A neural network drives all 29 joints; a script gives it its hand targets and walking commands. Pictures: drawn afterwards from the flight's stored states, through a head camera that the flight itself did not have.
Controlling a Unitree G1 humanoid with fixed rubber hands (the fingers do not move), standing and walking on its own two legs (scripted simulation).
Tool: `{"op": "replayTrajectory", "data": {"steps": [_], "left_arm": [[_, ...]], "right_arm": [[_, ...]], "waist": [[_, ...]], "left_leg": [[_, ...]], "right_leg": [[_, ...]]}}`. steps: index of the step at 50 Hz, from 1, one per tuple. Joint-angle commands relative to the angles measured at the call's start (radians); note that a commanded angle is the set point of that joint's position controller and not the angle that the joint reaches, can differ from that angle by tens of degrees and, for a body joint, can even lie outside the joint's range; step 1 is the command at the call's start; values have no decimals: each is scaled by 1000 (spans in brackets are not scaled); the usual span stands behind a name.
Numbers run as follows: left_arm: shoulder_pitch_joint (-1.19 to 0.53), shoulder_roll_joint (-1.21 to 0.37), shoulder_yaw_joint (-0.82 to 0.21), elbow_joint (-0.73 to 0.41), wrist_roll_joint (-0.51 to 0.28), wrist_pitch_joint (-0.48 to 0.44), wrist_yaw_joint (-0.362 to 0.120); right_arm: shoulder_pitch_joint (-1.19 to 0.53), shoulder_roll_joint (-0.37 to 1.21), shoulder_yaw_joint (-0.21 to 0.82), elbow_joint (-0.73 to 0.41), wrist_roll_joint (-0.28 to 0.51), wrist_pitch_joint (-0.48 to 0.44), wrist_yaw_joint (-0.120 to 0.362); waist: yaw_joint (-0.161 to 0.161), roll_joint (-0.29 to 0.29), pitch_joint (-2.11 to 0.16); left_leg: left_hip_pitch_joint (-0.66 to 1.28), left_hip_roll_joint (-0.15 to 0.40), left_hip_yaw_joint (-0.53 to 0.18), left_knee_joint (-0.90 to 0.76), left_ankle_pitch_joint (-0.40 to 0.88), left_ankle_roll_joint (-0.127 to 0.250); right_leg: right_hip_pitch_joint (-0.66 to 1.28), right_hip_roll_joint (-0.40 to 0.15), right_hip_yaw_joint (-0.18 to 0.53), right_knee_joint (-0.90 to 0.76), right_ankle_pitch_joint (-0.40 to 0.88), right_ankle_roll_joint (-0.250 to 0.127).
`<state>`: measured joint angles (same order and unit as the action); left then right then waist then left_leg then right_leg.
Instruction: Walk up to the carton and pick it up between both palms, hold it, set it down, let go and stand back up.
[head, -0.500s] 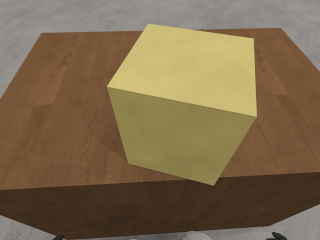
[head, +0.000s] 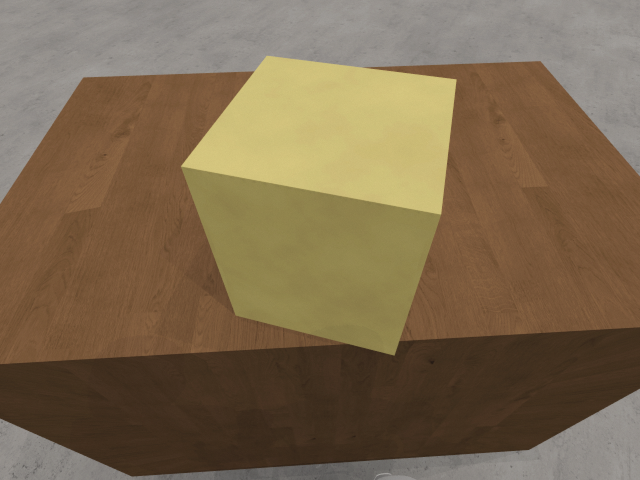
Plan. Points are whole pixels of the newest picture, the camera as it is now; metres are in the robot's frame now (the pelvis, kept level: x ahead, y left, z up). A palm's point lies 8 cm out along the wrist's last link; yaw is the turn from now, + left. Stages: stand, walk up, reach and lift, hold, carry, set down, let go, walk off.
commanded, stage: walk up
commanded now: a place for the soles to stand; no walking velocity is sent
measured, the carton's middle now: (333, 211) +0.41 -0.01 +0.13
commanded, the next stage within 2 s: reach and lift in 1.54 s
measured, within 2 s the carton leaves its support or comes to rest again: neither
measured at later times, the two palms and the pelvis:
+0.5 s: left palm out of the picture +0.07 +0.27 -0.12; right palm out of the picture +0.05 -0.32 -0.10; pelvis +0.00 -0.02 +0.01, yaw -1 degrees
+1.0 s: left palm out of the picture +0.12 +0.28 -0.10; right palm out of the picture +0.09 -0.31 -0.09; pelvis +0.02 -0.01 +0.02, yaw -1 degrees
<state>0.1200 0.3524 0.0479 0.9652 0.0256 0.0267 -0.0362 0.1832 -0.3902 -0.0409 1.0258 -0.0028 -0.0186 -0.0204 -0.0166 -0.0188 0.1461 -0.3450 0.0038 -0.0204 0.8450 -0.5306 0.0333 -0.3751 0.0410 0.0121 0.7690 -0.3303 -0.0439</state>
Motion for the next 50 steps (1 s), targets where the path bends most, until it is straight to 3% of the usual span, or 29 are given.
{"op": "replayTrajectory", "data": {"steps": [1, 2, 3, 4, 5, 6, 8, 9, 11, 12, 13, 15, 18, 19, 21, 23, 24, 25, 27, 28, 29, 31, 33, 39, 43, 44, 45, 49, 50], "left_arm": [[-103, 212, 52, -124, -13, -10, 18], [-78, 173, 41, -120, -19, -15, 12], [-53, 211, 57, -83, -15, -6, 18], [-10, 258, 72, -75, -8, -10, 20], [-18, 245, 74, -80, -26, -14, 22], [0, 209, 73, -75, -20, -16, 20], [98, 192, 77, -53, -21, -35, 18], [89, 213, 83, -49, -15, -44, 24], [22, 280, 78, -64, -11, -49, 16], [6, 301, 79, -82, -6, -51, 11], [10, 279, 70, -73, -4, -46, 12], [-10, 288, 68, -73, -13, -46, 20], [-78, 227, 55, -90, -11, -29, 15], [-60, 207, 54, -76, -12, -23, 14], [-9, 207, 55, -54, -13, -24, 9], [50, 218, 60, -17, -11, -32, 14], [40, 211, 64, -19, -13, -43, 13], [56, 239, 74, -29, -9, -51, 16], [26, 273, 61, -26, -10, -59, 13], [34, 291, 63, -37, -18, -56, 13], [-7, 270, 56, -32, -24, -52, 17], [-21, 231, 40, -44, -18, -44, 26], [-35, 229, 45, -41, -27, -47, 31], [-3, 193, 40, -20, -28, -32, 22], [-23, 224, 48, -18, -25, -44, 16], [-21, 234, 44, -10, -24, -41, 13], [-62, 242, 47, -9, -18, -37, 16], [-74, 229, 36, -17, -24, -41, 18], [-89, 230, 39, -12, -29, -37, 16]], "right_arm": [[123, -203, -54, -27, -5, -58, -24], [82, -254, -62, -40, -24, -67, -28], [-6, -323, -63, -54, -18, -64, -23], [-4, -333, -74, -59, -28, -69, -25], [-24, -307, -69, -63, -20, -72, -27], [-37, -295, -61, -75, -21, -70, -27], [-93, -264, -48, -92, -16, -60, -23], [-87, -239, -42, -86, -16, -49, -14], [-2, -196, -36, -59, -2, -38, -14], [-1, -221, -41, -62, 2, -31, -20], [-30, -220, -41, -53, 10, -30, -17], [2, -194, -41, -24, 0, -35, -13], [118, -177, -48, 15, -11, -51, -10], [79, -232, -54, -9, -14, -55, -13], [-24, -300, -65, -20, -30, -70, -17], [-81, -271, -48, -54, -24, -64, -17], [-88, -246, -40, -42, -13, -57, -16], [-75, -216, -32, -39, -7, -53, -14], [-64, -189, -26, -25, 4, -43, -10], [-27, -193, -22, -24, 8, -42, -14], [-8, -198, -23, 3, -1, -45, -14], [-17, -181, -23, 1, 2, -58, -11], [-1, -212, -26, 2, 7, -61, -14], [-58, -260, -25, -24, -8, -60, -24], [-84, -192, -11, -37, 0, -49, -20], [-110, -202, -6, -46, 5, -50, -18], [-73, -195, -8, -34, 4, -46, -18], [-65, -208, -11, -13, 6, -51, -17], [-68, -210, -11, -16, 3, -52, -19]], "waist": [[-53, -62, -160], [-31, 31, -208], [-2, 124, -157], [-3, 89, -159], [6, 40, -92], [26, 116, -75], [76, 136, -132], [66, 116, -130], [9, -104, -160], [17, -99, -102], [16, -49, -100], [5, -98, -51], [-42, -108, -102], [-39, -23, -127], [7, 115, -93], [43, 109, -110], [51, 55, -80], [45, 12, -79], [24, -58, -98], [12, -70, -102], [-5, -13, -109], [-17, -29, -128], [-17, -62, -176], [15, 103, -215], [19, 40, -161], [19, 50, -164], [8, -42, -98], [2, 30, -216], [2, -13, -206]], "left_leg": [[232, 80, -125, -422, 100, 50], [278, 217, -403, -502, 57, 121], [133, 377, -520, -525, 35, 230], [103, 429, -529, -504, 75, 278], [77, 395, -448, -451, 248, 264], [64, 371, -379, -424, 371, 243], [26, 262, -190, -296, 467, 135], [-48, 159, -118, -242, 432, 67], [-52, 0, 11, -93, 71, -3], [-6, -4, 9, -24, -46, -7], [-31, -17, 8, -46, -104, -1], [-8, 30, 0, -37, -2, 8], [209, 32, -20, -295, 180, 22], [205, 130, -230, -406, 62, 69], [91, 291, -411, -519, -135, 183], [32, 281, -341, -431, 153, 164], [-29, 204, -230, -384, 187, 116], [-53, 114, -137, -275, 262, 57], [-45, 5, 3, -157, 100, -9], [13, 6, 5, -167, 44, -4], [56, 17, 21, -232, 115, -3], [139, 50, -52, -316, 293, 22], [191, 110, -83, -322, 479, 32], [184, 230, -220, -381, 509, 115], [89, 90, -63, -341, 373, 28], [98, 80, -45, -342, 328, 14], [61, 74, -63, -346, 326, 20], [151, 105, -65, -373, 396, 20], [142, 103, -65, -388, 407, 13]], "right_leg": [[-78, -167, 256, -201, 83, -65], [-149, -53, 183, -62, 27, -10], [-69, -22, 80, 64, -174, 20], [-69, -42, 113, 138, -239, 19], [-81, -18, 114, 153, -265, 12], [-71, -54, 88, 123, -227, 9], [108, -74, 53, -191, -3, -11], [185, -84, 123, -259, 105, -22], [143, -262, 441, -383, -82, -142], [38, -312, 523, -432, -112, -200], [44, -305, 542, -459, -134, -194], [12, -300, 439, -458, -176, -165], [-93, -169, 212, -338, -155, -59], [-104, -109, 187, -273, -134, -22], [-42, -46, 83, -48, -157, 7], [60, -64, 78, -124, -115, 1], [112, -72, 114, -231, -47, -14], [129, -137, 233, -350, 21, -22], [146, -267, 434, -411, 62, -130], [90, -298, 442, -441, 18, -168], [96, -282, 346, -405, 46, -150], [72, -207, 277, -362, 282, -57], [101, -151, 167, -278, 373, -24], [124, -88, 100, -208, 207, -14], [171, -158, 201, -319, 256, -67], [171, -162, 208, -341, 227, -72], [148, -161, 181, -345, 199, -66], [201, -161, 170, -343, 254, -36], [220, -157, 168, -340, 272, -39]]}}
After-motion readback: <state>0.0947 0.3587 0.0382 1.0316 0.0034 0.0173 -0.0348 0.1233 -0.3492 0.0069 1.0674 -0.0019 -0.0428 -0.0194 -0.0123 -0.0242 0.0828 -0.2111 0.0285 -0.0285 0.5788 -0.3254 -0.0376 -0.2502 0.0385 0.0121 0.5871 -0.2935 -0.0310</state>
